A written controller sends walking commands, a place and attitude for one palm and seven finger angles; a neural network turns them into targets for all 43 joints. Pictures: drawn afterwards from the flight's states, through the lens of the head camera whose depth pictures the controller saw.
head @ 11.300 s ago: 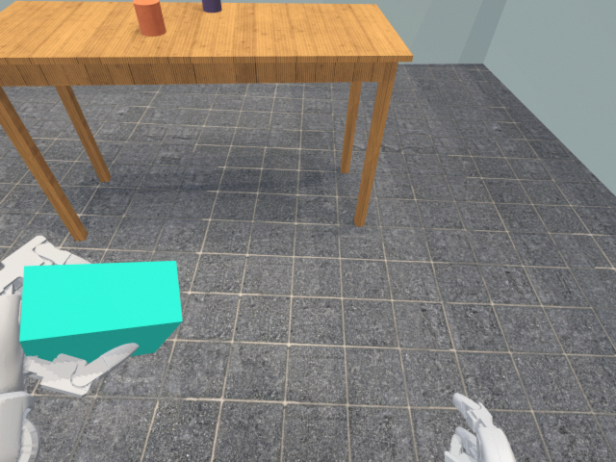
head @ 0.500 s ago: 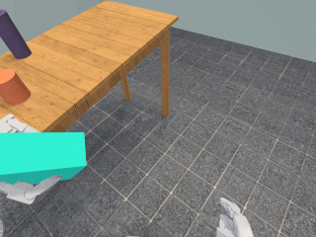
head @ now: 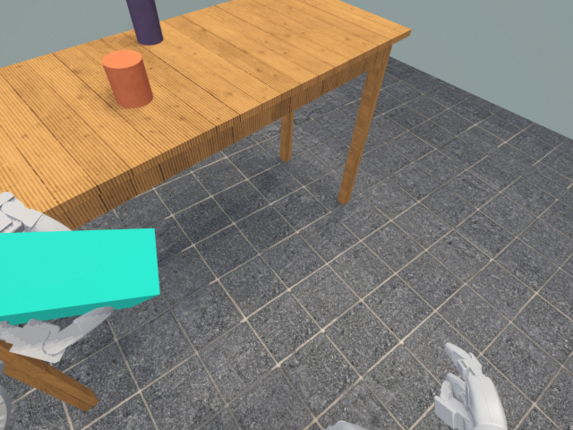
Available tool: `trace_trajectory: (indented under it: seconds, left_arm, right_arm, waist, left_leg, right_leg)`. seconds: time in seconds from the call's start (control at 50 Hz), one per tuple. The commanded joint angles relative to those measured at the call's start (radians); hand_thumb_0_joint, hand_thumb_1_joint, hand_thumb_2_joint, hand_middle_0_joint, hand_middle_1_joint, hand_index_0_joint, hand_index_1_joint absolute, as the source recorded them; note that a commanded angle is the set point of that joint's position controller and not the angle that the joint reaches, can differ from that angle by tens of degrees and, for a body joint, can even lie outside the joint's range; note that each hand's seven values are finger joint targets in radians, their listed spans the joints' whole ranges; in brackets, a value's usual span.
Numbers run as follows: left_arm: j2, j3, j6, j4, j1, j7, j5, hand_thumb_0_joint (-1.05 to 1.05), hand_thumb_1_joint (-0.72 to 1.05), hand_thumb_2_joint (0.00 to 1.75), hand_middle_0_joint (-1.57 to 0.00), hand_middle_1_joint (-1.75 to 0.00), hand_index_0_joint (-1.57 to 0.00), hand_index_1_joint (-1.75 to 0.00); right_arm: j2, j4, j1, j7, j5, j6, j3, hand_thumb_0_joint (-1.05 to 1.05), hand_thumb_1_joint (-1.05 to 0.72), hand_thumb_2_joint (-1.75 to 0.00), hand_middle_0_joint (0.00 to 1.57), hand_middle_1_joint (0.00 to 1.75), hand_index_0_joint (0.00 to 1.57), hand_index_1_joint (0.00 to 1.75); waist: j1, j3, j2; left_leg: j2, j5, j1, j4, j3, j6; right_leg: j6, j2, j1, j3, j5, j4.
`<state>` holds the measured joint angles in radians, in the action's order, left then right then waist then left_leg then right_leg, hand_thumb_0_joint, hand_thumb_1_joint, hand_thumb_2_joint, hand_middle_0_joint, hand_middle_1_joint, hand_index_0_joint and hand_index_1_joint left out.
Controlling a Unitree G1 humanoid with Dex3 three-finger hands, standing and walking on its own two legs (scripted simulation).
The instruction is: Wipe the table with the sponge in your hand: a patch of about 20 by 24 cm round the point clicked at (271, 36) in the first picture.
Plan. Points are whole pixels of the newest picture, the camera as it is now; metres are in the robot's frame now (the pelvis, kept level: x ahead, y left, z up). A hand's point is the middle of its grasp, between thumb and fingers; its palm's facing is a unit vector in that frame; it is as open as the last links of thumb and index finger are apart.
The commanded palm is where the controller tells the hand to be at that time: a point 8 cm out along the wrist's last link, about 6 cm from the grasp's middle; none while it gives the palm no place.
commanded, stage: turn to face it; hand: left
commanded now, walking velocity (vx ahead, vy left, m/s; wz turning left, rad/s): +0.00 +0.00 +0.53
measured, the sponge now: (98, 277) +0.23 +0.20 +0.17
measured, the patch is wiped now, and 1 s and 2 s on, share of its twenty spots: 0.00 0.00 0.00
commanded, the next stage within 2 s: take the last steps up to it in 0.46 s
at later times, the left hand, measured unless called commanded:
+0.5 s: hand out of the picture +0.06 +0.22 +0.18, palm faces +0.56 -0.70 -0.44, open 9.9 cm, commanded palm -0.01 +0.25 +0.19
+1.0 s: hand out of the picture +0.02 +0.17 +0.18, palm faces +0.58 -0.67 -0.46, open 9.9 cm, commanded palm -0.04 +0.19 +0.19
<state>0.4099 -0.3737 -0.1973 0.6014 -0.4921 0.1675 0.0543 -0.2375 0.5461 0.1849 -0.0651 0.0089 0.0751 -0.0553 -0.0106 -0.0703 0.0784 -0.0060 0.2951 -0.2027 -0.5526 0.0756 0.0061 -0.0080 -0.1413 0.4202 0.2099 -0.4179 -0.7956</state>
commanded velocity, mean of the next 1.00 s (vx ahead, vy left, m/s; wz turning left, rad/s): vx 0.14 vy -0.07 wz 0.13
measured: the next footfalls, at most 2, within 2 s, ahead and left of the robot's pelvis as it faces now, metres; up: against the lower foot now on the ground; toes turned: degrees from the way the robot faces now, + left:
right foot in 0.24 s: +0.03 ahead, -0.12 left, +0.00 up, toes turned +4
left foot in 0.60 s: -0.14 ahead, +0.06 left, +0.00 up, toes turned +20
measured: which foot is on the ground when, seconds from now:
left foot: down 0.00-0.26, up 0.28-0.58, down 0.60-1.00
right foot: up 0.00-0.22, down 0.24-0.60, up 0.62-0.98, down 1.00-1.00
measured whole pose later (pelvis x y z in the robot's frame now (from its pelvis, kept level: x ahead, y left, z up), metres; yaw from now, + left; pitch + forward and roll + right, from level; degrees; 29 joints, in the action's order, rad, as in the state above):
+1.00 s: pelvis -0.13 -0.12 +0.01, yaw +14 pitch -1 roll -1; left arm 0.40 -0.34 -0.15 0.47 -0.44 0.15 0.01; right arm -0.11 0.60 0.22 -0.03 0.00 0.09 0.07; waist 0.02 -0.04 -0.03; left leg -0.14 0.30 -0.25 -0.56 0.05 0.05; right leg -0.01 0.00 0.25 0.15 -0.34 -0.53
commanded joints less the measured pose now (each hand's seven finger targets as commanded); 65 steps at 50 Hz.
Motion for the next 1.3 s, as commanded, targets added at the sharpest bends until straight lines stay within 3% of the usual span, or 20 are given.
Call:
trace_trajectory:
  seconds: [0.0, 0.04, 0.18, 0.22, 0.24, 0.26, 0.34, 0.46, 0.54, 0.58, 0.6, 0.62, 0.7, 0.94, 0.96, 0.98, 1.0, 1.04, 1.08, 1.28]
  left_arm:
    - [0.178, -0.119, -0.083, 0.233, 0.084, -0.022, -0.027, 0.00, 0.10, 1.30, -1.20, -1.60, -1.20, -1.60]
    - [0.128, -0.090, -0.067, 0.221, 0.035, -0.023, -0.012, 0.00, 0.10, 1.30, -1.20, -1.60, -1.20, -1.60]
    - [0.106, -0.087, -0.029, 0.105, 0.081, -0.026, 0.003, 0.00, 0.10, 1.30, -1.20, -1.60, -1.20, -1.60]
    - [0.125, -0.084, -0.025, 0.063, 0.141, -0.023, -0.013, 0.00, 0.10, 1.30, -1.20, -1.60, -1.20, -1.60]
    - [0.186, -0.116, -0.012, 0.048, 0.164, -0.009, -0.013, 0.00, 0.10, 1.30, -1.20, -1.60, -1.20, -1.60]
    - [0.145, -0.086, -0.009, 0.040, 0.165, -0.011, 0.010, 0.00, 0.10, 1.30, -1.20, -1.60, -1.20, -1.60]
    - [0.141, -0.103, -0.033, 0.060, 0.109, -0.011, -0.008, 0.00, 0.10, 1.30, -1.20, -1.60, -1.20, -1.60]
    - [0.153, -0.129, -0.054, 0.139, 0.073, 0.028, -0.018, 0.00, 0.10, 1.30, -1.20, -1.60, -1.20, -1.60]
    - [0.113, -0.105, -0.062, 0.167, 0.033, 0.034, -0.012, 0.00, 0.10, 1.30, -1.20, -1.60, -1.20, -1.60]
    - [0.107, -0.079, -0.083, 0.242, 0.077, 0.021, -0.008, 0.00, 0.10, 1.30, -1.20, -1.60, -1.20, -1.60]
    - [0.135, -0.087, -0.096, 0.242, 0.096, 0.018, -0.017, 0.00, 0.10, 1.30, -1.20, -1.60, -1.20, -1.60]
    - [0.152, -0.100, -0.090, 0.168, 0.080, 0.007, -0.032, 0.00, 0.10, 1.30, -1.20, -1.60, -1.20, -1.60]
    - [0.106, -0.045, -0.078, 0.162, 0.123, -0.010, -0.047, 0.00, 0.10, 1.30, -1.20, -1.60, -1.20, -1.60]
    - [0.126, -0.054, -0.020, 0.096, 0.167, -0.003, -0.031, 0.00, 0.10, 1.30, -1.20, -1.60, -1.20, -1.60]
    - [0.149, -0.075, -0.018, 0.103, 0.157, 0.000, -0.033, 0.00, 0.10, 1.30, -1.20, -1.60, -1.20, -1.60]
    - [0.186, -0.101, -0.012, 0.094, 0.135, 0.008, -0.036, 0.00, 0.10, 1.30, -1.20, -1.60, -1.20, -1.60]
    - [0.204, -0.126, -0.012, 0.128, 0.162, 0.009, -0.015, 0.00, 0.10, 1.30, -1.20, -1.60, -1.20, -1.60]
    - [0.199, -0.164, -0.033, 0.116, 0.040, 0.003, 0.000, 0.00, 0.10, 1.30, -1.20, -1.60, -1.20, -1.60]
    - [0.174, -0.166, -0.045, 0.150, 0.009, -0.003, -0.001, 0.00, 0.10, 1.30, -1.20, -1.60, -1.20, -1.60]
    - [0.137, -0.099, -0.040, 0.183, 0.049, 0.015, -0.005, 0.00, 0.10, 1.30, -1.20, -1.60, -1.20, -1.60]
  right_arm:
    - [-0.099, -0.105, -0.051, 0.027, -0.018, 0.084, -0.016, 0.00, -0.90, -0.90, 0.20, 0.30, 0.20, 0.30]
    - [-0.099, -0.093, -0.028, 0.039, -0.030, 0.095, -0.016, 0.00, -0.90, -0.90, 0.20, 0.30, 0.20, 0.30]
    - [-0.092, -0.073, -0.028, 0.037, -0.025, 0.096, 0.005, 0.00, -0.90, -0.90, 0.20, 0.30, 0.20, 0.30]
    - [-0.063, -0.070, -0.030, 0.036, -0.030, 0.087, 0.016, 0.00, -0.90, -0.90, 0.20, 0.30, 0.20, 0.30]
    - [-0.040, -0.092, -0.050, 0.030, -0.035, 0.082, 0.019, 0.00, -0.90, -0.90, 0.20, 0.30, 0.20, 0.30]
    - [-0.083, -0.083, -0.033, 0.025, -0.032, 0.084, -0.010, 0.00, -0.90, -0.90, 0.20, 0.30, 0.20, 0.30]
    - [-0.040, -0.074, -0.114, 0.016, -0.015, 0.047, 0.030, 0.00, -0.90, -0.90, 0.20, 0.30, 0.20, 0.30]
    - [-0.055, -0.099, -0.088, 0.000, 0.008, 0.060, 0.014, 0.00, -0.90, -0.90, 0.20, 0.30, 0.20, 0.30]
    - [-0.065, -0.100, -0.025, 0.007, 0.004, 0.050, 0.007, 0.00, -0.90, -0.90, 0.20, 0.30, 0.20, 0.30]
    - [-0.111, -0.137, -0.032, 0.010, -0.010, 0.052, -0.009, 0.00, -0.90, -0.90, 0.20, 0.30, 0.20, 0.30]
    - [-0.112, -0.129, -0.037, 0.017, -0.021, 0.063, -0.017, 0.00, -0.90, -0.90, 0.20, 0.30, 0.20, 0.30]
    - [-0.089, -0.093, -0.044, 0.017, -0.016, 0.071, -0.005, 0.00, -0.90, -0.90, 0.20, 0.30, 0.20, 0.30]
    - [-0.086, -0.071, -0.051, 0.027, -0.031, 0.086, 0.000, 0.00, -0.90, -0.90, 0.20, 0.30, 0.20, 0.30]
    - [-0.066, -0.083, -0.070, 0.019, -0.013, 0.052, 0.029, 0.00, -0.90, -0.90, 0.20, 0.30, 0.20, 0.30]
    - [-0.053, -0.081, -0.070, 0.022, -0.017, 0.045, 0.029, 0.00, -0.90, -0.90, 0.20, 0.30, 0.20, 0.30]
    - [-0.018, -0.086, -0.056, 0.027, -0.023, 0.036, 0.036, 0.00, -0.90, -0.90, 0.20, 0.30, 0.20, 0.30]
    - [-0.041, -0.111, -0.110, 0.028, -0.035, 0.045, 0.024, 0.00, -0.90, -0.90, 0.20, 0.30, 0.20, 0.30]
    - [-0.043, -0.088, -0.115, 0.030, -0.026, 0.040, 0.023, 0.00, -0.90, -0.90, 0.20, 0.30, 0.20, 0.30]
    - [-0.028, -0.085, -0.118, 0.032, -0.023, 0.006, 0.028, 0.00, -0.90, -0.90, 0.20, 0.30, 0.20, 0.30]
    - [-0.060, -0.123, -0.061, 0.007, -0.011, 0.021, 0.006, 0.00, -0.90, -0.90, 0.20, 0.30, 0.20, 0.30]
  waist:
    - [0.004, 0.098, -0.358]
    - [0.005, 0.091, -0.370]
    - [0.018, 0.116, -0.282]
    - [0.014, 0.133, -0.073]
    - [0.013, 0.135, 0.223]
    - [0.017, 0.115, 0.258]
    - [0.014, 0.103, 0.074]
    - [0.043, 0.181, 0.065]
    - [-0.001, 0.218, -0.034]
    - [0.001, 0.167, -0.358]
    - [0.015, 0.140, -0.379]
    - [-0.006, 0.106, -0.414]
    - [0.005, 0.039, -0.291]
    - [0.012, 0.116, -0.249]
    - [0.015, 0.141, -0.139]
    - [0.013, 0.167, 0.115]
    - [0.039, 0.171, 0.237]
    - [0.022, 0.078, 0.016]
    - [0.013, 0.110, -0.047]
    - [0.030, 0.183, -0.006]
  left_leg:
    - [-0.338, -0.587, 0.064, 0.183, -0.403, -0.229]
    - [-0.238, -0.490, -0.027, 0.184, -0.257, -0.167]
    - [-0.195, -0.255, -0.120, 0.107, -0.280, -0.125]
    - [-0.094, 0.006, -0.206, -0.094, -0.193, -0.048]
    - [0.035, 0.240, -0.328, -0.379, -0.086, 0.017]
    - [0.033, 0.217, -0.269, -0.594, -0.151, 0.025]
    - [-0.003, 0.114, -0.287, -0.701, -0.093, 0.052]
    - [-0.002, 0.208, -0.135, -0.240, 0.003, 0.011]
    - [0.006, 0.013, 0.032, 0.167, 0.003, -0.011]
    - [-0.254, -0.225, 0.115, 0.278, -0.296, -0.083]
    - [-0.370, -0.388, 0.148, 0.286, -0.405, -0.150]
    - [-0.390, -0.190, 0.055, 0.334, -0.467, -0.186]
    - [-0.307, -0.133, 0.037, 0.312, -0.256, -0.171]
    - [-0.247, 0.190, -0.129, 0.119, -0.089, -0.077]
    - [-0.195, 0.219, -0.224, -0.067, -0.031, -0.054]
    - [-0.085, 0.271, -0.403, -0.337, 0.044, -0.011]
    - [-0.037, 0.314, -0.472, -0.561, -0.010, 0.014]
    - [-0.087, 0.166, -0.491, -0.715, -0.075, 0.041]
    - [-0.105, 0.122, -0.482, -0.692, -0.058, 0.053]
    - [-0.082, 0.068, -0.280, -0.125, 0.101, 0.017]
  right_leg:
    - [-0.069, 0.033, 0.192, -0.190, -0.101, -0.281]
    - [-0.075, 0.071, 0.056, -0.142, -0.027, -0.171]
    - [-0.083, 0.155, -0.242, -0.104, 0.068, 0.245]
    - [-0.024, 0.000, -0.348, -0.231, 0.235, 0.471]
    - [0.087, -0.246, -0.325, -0.549, 0.291, 0.532]
    - [0.111, -0.292, -0.182, -0.586, 0.180, 0.589]
    - [0.116, -0.173, -0.164, -0.295, 0.254, 0.524]
    - [0.146, -0.195, -0.274, -0.307, 0.249, 0.535]
    - [0.074, -0.130, -0.275, -0.240, 0.285, 0.383]
    - [-0.012, 0.057, -0.045, -0.115, 0.073, 0.085]
    - [-0.021, 0.108, 0.105, -0.110, -0.143, -0.084]
    - [-0.015, 0.095, 0.150, -0.164, -0.129, -0.243]
    - [-0.030, 0.074, 0.208, -0.144, 0.057, -0.270]
    - [-0.007, 0.159, -0.323, -0.037, 0.048, 0.368]
    - [0.039, 0.078, -0.411, -0.142, 0.056, 0.416]
    - [0.134, -0.118, -0.507, -0.412, 0.029, 0.497]
    - [0.208, -0.234, -0.441, -0.639, -0.067, 0.575]
    - [0.234, -0.207, -0.320, -0.582, 0.019, 0.590]
    - [0.213, -0.171, -0.336, -0.393, 0.177, 0.554]
    - [0.218, -0.124, -0.427, -0.321, 0.406, 0.472]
